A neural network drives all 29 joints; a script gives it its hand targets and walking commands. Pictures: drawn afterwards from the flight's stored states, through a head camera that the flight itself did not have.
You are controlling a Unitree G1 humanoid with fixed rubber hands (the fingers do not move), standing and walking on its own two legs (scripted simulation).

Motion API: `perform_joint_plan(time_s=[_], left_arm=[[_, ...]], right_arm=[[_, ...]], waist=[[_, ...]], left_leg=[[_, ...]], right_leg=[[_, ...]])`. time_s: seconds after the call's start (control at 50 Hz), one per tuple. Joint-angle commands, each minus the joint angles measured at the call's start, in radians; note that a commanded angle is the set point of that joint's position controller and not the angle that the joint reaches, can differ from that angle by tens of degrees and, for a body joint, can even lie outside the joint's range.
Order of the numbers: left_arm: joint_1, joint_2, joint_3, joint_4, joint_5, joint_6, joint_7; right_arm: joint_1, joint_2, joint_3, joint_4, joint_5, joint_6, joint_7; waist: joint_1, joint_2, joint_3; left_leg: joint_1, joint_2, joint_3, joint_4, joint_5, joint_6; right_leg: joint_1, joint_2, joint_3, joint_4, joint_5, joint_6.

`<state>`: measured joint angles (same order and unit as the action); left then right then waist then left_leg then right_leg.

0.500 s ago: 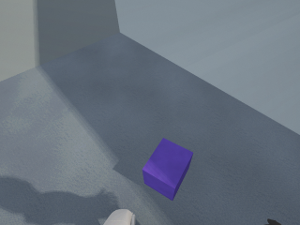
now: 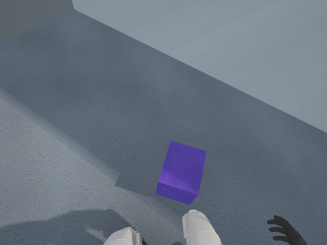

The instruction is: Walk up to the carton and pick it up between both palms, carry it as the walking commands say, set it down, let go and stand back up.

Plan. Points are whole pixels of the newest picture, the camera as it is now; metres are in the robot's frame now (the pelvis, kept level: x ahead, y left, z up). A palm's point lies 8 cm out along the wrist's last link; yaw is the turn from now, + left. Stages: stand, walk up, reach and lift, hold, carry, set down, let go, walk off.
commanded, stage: walk up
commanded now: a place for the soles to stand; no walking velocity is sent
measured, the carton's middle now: (180, 173) +0.50 -0.16 -0.63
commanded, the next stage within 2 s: none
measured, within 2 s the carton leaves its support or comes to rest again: neither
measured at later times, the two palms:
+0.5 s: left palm out of the picture +0.15 +0.41 -0.07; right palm out of the picture +0.04 -0.24 -0.07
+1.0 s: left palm (23, 224) +0.17 +0.34 -0.12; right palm out of the picture -0.03 -0.32 -0.07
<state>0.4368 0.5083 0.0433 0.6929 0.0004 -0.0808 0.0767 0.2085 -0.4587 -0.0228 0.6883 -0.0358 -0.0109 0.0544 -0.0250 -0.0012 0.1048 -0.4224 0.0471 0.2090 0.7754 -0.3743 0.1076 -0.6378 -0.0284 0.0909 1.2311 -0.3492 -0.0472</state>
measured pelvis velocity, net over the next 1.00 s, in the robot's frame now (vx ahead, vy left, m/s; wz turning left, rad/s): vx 0.02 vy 0.04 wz -0.33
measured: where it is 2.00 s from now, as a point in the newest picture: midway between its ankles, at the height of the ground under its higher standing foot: outside the picture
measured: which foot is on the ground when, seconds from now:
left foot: down 0.00-0.32, up 0.34-0.50, down 0.52-0.80, up 0.82-1.00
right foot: up 0.00-0.30, down 0.32-0.50, up 0.52-0.80, down 0.82-1.00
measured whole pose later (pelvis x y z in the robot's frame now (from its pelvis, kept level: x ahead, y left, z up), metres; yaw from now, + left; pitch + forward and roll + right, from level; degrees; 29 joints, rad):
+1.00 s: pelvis +0.02 +0.04 -0.03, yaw -19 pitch -1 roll -2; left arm 0.36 0.48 0.08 0.69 0.00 0.04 -0.05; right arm 0.42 -0.52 -0.04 0.73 -0.03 -0.12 -0.06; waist 0.05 -0.02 0.05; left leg -0.47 0.10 0.06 1.01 -0.56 0.02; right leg -0.40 0.00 0.03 0.94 -0.51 -0.01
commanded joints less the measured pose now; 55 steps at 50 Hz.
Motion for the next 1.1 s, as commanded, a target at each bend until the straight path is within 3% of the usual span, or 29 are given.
perform_joint_plan(time_s=[0.0, 0.18, 0.22, 0.24, 0.26, 0.28, 0.3, 0.32, 0.34, 0.36, 0.4, 0.44, 0.46, 0.48, 0.52, 0.6, 0.68, 0.72, 0.74, 0.76, 0.78, 0.8, 0.82, 0.86, 0.94, 0.96, 0.98, 1.0, 1.08], left_arm=[[0.057, 0.119, 0.06, 0.054, -0.014, 0.038, -0.013], [-0.032, 0.103, 0.051, 0.038, -0.01, 0.07, -0.025], [0.058, 0.126, 0.069, 0.061, -0.006, 0.072, -0.024], [0.223, 0.151, 0.088, 0.104, -0.006, 0.072, -0.022], [0.384, 0.194, 0.128, 0.144, 0.003, 0.072, -0.013], [0.3, 0.228, 0.148, 0.118, 0.006, 0.082, -0.002], [0.059, 0.249, 0.132, 0.005, 0.019, 0.076, 0.007], [-0.136, 0.204, 0.106, -0.05, 0.002, 0.068, 0.0], [-0.289, 0.2, 0.086, -0.069, -0.002, 0.064, 0.0], [-0.411, 0.198, 0.078, -0.073, 0.011, 0.063, 0.005], [-0.366, 0.196, 0.089, -0.055, 0.062, 0.067, -0.025], [-0.198, 0.114, 0.079, -0.08, 0.076, 0.098, -0.069], [-0.221, 0.064, 0.069, -0.134, 0.076, 0.099, -0.085], [-0.267, 0.119, 0.086, -0.157, 0.077, 0.103, -0.097], [-0.233, 0.185, 0.116, -0.11, 0.089, 0.121, -0.126], [-0.149, 0.205, 0.147, -0.058, 0.071, 0.136, -0.171], [-0.179, 0.183, 0.148, -0.063, 0.052, 0.13, -0.187], [-0.032, 0.181, 0.163, -0.009, 0.045, 0.122, -0.18], [0.096, 0.203, 0.171, 0.041, 0.046, 0.107, -0.166], [0.176, 0.257, 0.176, 0.046, 0.06, 0.094, -0.147], [0.083, 0.326, 0.165, -0.021, 0.048, 0.078, -0.131], [-0.029, 0.353, 0.165, -0.047, 0.037, 0.073, -0.127], [-0.062, 0.331, 0.153, -0.045, 0.026, 0.069, -0.121], [-0.077, 0.288, 0.138, -0.025, 0.033, 0.067, -0.099], [-0.152, 0.187, 0.086, -0.034, 0.007, 0.076, -0.099], [-0.114, 0.076, 0.057, -0.051, 0.0, 0.067, -0.092], [-0.143, 0.04, 0.047, -0.076, 0.001, 0.052, -0.077], [-0.17, 0.12, 0.065, -0.053, -0.012, 0.062, -0.063], [-0.137, 0.125, 0.077, -0.015, -0.005, 0.047, -0.067]], right_arm=[[0.142, -0.19, -0.12, -0.012, 0.02, -0.03, -0.056], [0.118, -0.196, -0.133, -0.022, 0.002, -0.003, -0.076], [0.042, -0.204, -0.144, -0.046, -0.001, 0.013, -0.072], [-0.053, -0.225, -0.155, -0.083, 0.0, 0.017, -0.07], [-0.136, -0.199, -0.15, -0.097, 0.004, 0.01, -0.069], [-0.022, -0.088, -0.109, -0.067, 0.016, -0.005, -0.077], [0.011, -0.114, -0.108, -0.073, 0.033, -0.008, -0.082], [-0.011, -0.173, -0.114, -0.044, 0.034, -0.013, -0.084], [0.03, -0.208, -0.118, -0.012, 0.045, -0.011, -0.067], [0.14, -0.19, -0.11, 0.017, 0.049, -0.009, -0.048], [0.377, -0.222, -0.142, 0.075, 0.026, -0.006, -0.034], [0.449, -0.258, -0.161, 0.107, 0.024, -0.04, -0.071], [0.466, -0.339, -0.176, 0.096, 0.005, -0.058, -0.1], [0.382, -0.392, -0.182, 0.057, 0.005, -0.072, -0.129], [0.25, -0.412, -0.179, 0.043, -0.001, -0.086, -0.154], [0.097, -0.423, -0.182, -0.006, -0.025, -0.104, -0.155], [0.124, -0.418, -0.167, 0.01, -0.029, -0.108, -0.143], [0.115, -0.393, -0.16, 0.015, -0.029, -0.091, -0.133], [0.169, -0.307, -0.133, 0.019, -0.03, -0.081, -0.127], [0.156, -0.208, -0.101, -0.006, -0.012, -0.083, -0.123], [0.129, -0.18, -0.08, -0.057, 0.015, -0.092, -0.129], [0.106, -0.243, -0.094, -0.045, 0.023, -0.09, -0.133], [0.094, -0.29, -0.103, -0.041, 0.025, -0.096, -0.127], [0.119, -0.251, -0.085, -0.029, 0.036, -0.111, -0.116], [0.384, -0.216, -0.107, 0.047, 0.042, -0.132, -0.11], [0.489, -0.297, -0.138, 0.057, 0.019, -0.141, -0.117], [0.456, -0.366, -0.141, 0.033, 0.025, -0.144, -0.124], [0.359, -0.325, -0.121, 0.008, 0.036, -0.134, -0.124], [0.187, -0.294, -0.111, -0.012, 0.011, -0.112, -0.123]], waist=[[-0.035, 0.2, -0.137], [-0.034, 0.242, -0.201], [0.026, 0.256, -0.202], [0.128, 0.25, -0.241], [0.261, 0.16, -0.263], [0.257, -0.267, -0.287], [0.153, -0.345, -0.269], [0.08, -0.207, -0.162], [0.007, -0.203, -0.094], [-0.074, -0.248, -0.041], [-0.152, -0.235, -0.034], [-0.126, 0.072, -0.048], [-0.116, 0.204, -0.017], [-0.074, 0.075, 0.032], [-0.006, -0.03, 0.067], [0.084, 0.159, 0.073], [0.075, 0.259, 0.019], [0.144, 0.168, -0.08], [0.182, -0.022, -0.133], [0.23, -0.262, -0.121], [0.191, -0.352, -0.032], [0.133, -0.2, 0.017], [0.109, -0.077, 0.004], [0.097, -0.119, -0.009], [-0.063, -0.065, -0.026], [-0.101, 0.233, -0.104], [-0.069, 0.36, -0.078], [-0.033, 0.135, -0.13], [0.021, 0.223, -0.128]], left_leg=[[0.416, 0.238, -0.229, -0.336, 0.61, -0.194], [0.469, 0.256, -0.09, -0.366, 0.596, -0.281], [0.408, 0.225, 0.008, -0.349, 0.709, -0.367], [0.253, 0.203, 0.065, -0.261, 0.883, -0.457], [0.015, 0.121, 0.123, 0.049, 0.937, -0.498], [-0.273, -0.012, 0.063, 0.435, 0.249, -0.403], [-0.342, 0.003, -0.245, 0.707, -0.297, -0.316], [-0.211, 0.12, -0.425, 0.659, -0.318, -0.213], [0.005, 0.13, -0.441, 0.57, -0.271, -0.144], [0.151, 0.117, -0.371, 0.332, -0.241, -0.099], [0.323, 0.054, -0.154, 0.075, -0.126, -0.068], [0.401, 0.031, -0.2, -0.243, -0.264, -0.084], [0.335, 0.265, -0.568, -0.37, -0.467, -0.025], [0.182, 0.466, -0.861, -0.505, -0.53, 0.079], [0.078, 0.478, -0.806, -0.49, -0.388, 0.135], [-0.135, 0.4, -0.585, -0.456, -0.386, 0.106], [-0.169, 0.308, -0.392, -0.369, -0.368, 0.079], [-0.224, 0.248, -0.248, -0.149, -0.362, 0.053], [-0.288, 0.167, -0.159, 0.147, -0.362, 0.027], [-0.465, 0.07, -0.075, 0.506, -0.288, -0.031], [-0.58, 0.012, -0.158, 0.614, -0.292, -0.058], [-0.51, 0.064, -0.215, 0.623, -0.201, -0.057], [-0.472, 0.07, -0.216, 0.578, -0.148, -0.056], [-0.318, 0.065, -0.18, 0.392, -0.201, -0.057], [0.264, -0.03, -0.109, -0.161, -0.017, -0.069], [0.398, 0.119, -0.393, -0.301, 0.035, -0.058], [0.412, 0.363, -0.72, -0.315, 0.507, -0.022], [0.374, 0.383, -0.722, -0.293, 0.557, 0.036], [0.246, 0.304, -0.495, -0.124, 0.634, 0.14]], right_leg=[[-0.089, 0.028, -0.006, -0.135, 0.12, 0.046], [0.069, 0.027, -0.189, -0.437, 0.044, 0.045], [0.23, 0.055, -0.307, -0.599, -0.006, 0.042], [0.466, 0.078, -0.342, -0.7, -0.031, 0.012], [0.738, 0.05, -0.26, -0.824, 0.012, -0.104], [0.829, -0.186, 0.216, -0.812, -0.022, -0.281], [0.613, -0.418, 0.627, -0.84, -0.166, -0.473], [0.277, -0.448, 0.562, -0.862, -0.308, -0.401], [-0.005, -0.408, 0.428, -0.85, -0.34, -0.294], [-0.127, -0.295, 0.242, -0.82, -0.324, -0.184], [-0.205, -0.129, 0.051, -0.679, -0.391, -0.101], [-0.241, 0.038, -0.017, -0.295, -0.397, -0.094], [-0.35, 0.081, 0.02, -0.067, -0.248, -0.049], [-0.373, 0.025, 0.139, 0.01, -0.143, -0.011], [-0.298, -0.058, 0.156, 0.09, -0.062, 0.037], [-0.064, -0.092, 0.036, 0.059, -0.025, 0.048], [0.136, -0.055, -0.085, -0.17, -0.146, 0.02], [0.398, -0.001, -0.161, -0.387, -0.193, 0.012], [0.533, 0.071, -0.153, -0.46, -0.24, 0.011], [0.586, -0.028, 0.169, -0.638, -0.476, -0.05], [0.487, -0.203, 0.634, -0.901, -0.453, -0.145], [0.372, -0.27, 0.722, -0.972, -0.444, -0.227], [0.425, -0.247, 0.653, -0.891, -0.239, -0.259], [0.336, -0.21, 0.481, -0.7, 0.178, -0.247], [0.021, -0.078, 0.088, -0.373, 0.34, -0.147], [-0.073, 0.004, -0.007, -0.023, 0.214, -0.072], [-0.236, 0.088, -0.006, 0.049, -0.197, -0.02], [-0.146, 0.026, 0.068, -0.034, -0.179, -0.028], [-0.003, -0.031, -0.076, -0.212, -0.248, 0.002]])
